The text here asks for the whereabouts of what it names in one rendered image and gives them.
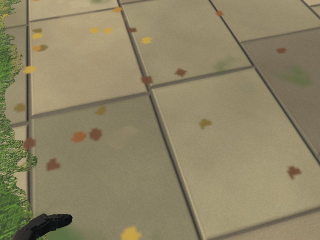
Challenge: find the left robot hand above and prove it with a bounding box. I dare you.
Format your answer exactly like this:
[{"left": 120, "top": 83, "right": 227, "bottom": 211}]
[{"left": 11, "top": 213, "right": 73, "bottom": 240}]

